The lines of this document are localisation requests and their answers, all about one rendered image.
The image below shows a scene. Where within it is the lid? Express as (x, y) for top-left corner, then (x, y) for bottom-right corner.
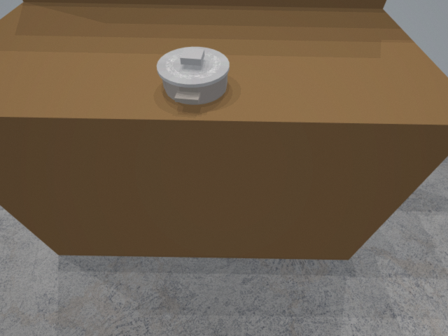
(157, 47), (230, 88)

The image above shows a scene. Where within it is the knob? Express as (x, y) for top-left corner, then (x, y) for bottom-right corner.
(180, 48), (204, 66)

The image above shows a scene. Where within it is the pot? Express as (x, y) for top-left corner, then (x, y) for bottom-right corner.
(162, 75), (228, 105)

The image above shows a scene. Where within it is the table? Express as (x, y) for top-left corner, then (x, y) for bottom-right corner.
(0, 0), (448, 260)

